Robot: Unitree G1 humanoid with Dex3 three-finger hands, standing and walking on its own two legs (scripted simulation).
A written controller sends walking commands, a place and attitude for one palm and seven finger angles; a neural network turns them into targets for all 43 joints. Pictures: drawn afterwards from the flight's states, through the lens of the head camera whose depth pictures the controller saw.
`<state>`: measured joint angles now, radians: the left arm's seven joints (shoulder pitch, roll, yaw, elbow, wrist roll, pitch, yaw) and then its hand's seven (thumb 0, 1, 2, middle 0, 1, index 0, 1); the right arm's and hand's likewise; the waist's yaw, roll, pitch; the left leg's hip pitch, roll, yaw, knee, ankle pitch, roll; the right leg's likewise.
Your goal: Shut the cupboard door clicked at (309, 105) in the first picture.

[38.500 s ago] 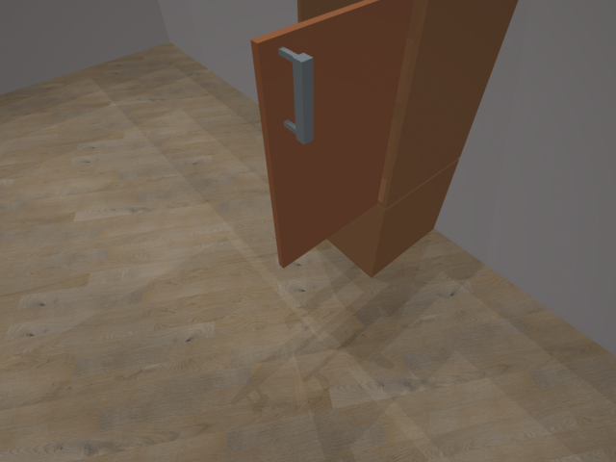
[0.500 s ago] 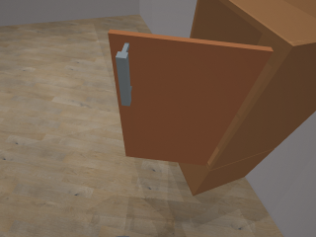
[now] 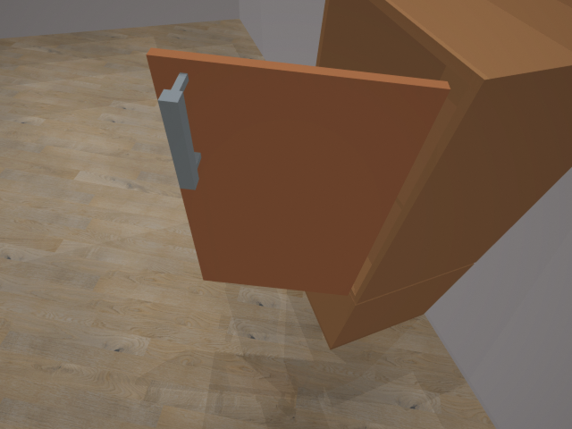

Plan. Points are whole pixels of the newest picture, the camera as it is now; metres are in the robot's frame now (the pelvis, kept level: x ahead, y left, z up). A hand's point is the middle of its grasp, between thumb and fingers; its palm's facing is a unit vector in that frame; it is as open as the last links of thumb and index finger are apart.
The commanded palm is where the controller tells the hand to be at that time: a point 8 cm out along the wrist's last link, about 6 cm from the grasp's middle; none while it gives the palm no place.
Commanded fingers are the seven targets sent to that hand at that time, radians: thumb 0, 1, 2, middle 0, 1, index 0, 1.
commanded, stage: come to a stop and stand still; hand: left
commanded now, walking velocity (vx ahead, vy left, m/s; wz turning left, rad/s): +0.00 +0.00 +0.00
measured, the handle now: (185, 134) +0.45 +0.17 +0.16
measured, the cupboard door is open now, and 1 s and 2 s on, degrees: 65 65 65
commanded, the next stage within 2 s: look again from close up in 0.70 s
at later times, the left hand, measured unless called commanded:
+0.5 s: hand out of the picture +0.02 +0.14 -0.18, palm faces +0.03 -0.98 -0.18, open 7.3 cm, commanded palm none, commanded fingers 0.00 0.90 0.90 -0.20 -0.30 -0.20 -0.30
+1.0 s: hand out of the picture +0.03 +0.15 -0.16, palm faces -0.01 -0.96 -0.27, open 7.4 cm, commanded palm none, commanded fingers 0.00 0.90 0.90 -0.20 -0.30 -0.20 -0.30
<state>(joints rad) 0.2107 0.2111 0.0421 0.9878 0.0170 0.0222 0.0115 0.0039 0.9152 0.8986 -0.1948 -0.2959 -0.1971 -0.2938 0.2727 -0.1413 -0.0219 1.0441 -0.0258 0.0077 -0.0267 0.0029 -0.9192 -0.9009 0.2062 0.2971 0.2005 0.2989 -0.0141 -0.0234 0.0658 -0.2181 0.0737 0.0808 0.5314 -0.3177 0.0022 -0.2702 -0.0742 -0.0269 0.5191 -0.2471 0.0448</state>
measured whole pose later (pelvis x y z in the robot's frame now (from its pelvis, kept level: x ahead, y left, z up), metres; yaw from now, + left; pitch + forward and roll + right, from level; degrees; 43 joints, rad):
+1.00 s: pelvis +0.01 -0.04 +0.00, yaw -1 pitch +0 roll +1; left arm 0.25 0.17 -0.01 1.10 0.01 0.00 0.02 0.01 0.91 0.90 -0.20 -0.30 -0.20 -0.29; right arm 0.29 -0.19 0.01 1.05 -0.01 -0.01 -0.01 0.01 -0.92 -0.90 0.20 0.30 0.20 0.30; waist 0.00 0.05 0.04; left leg -0.16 0.06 0.09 0.47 -0.31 -0.05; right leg -0.25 -0.08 -0.01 0.55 -0.30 0.04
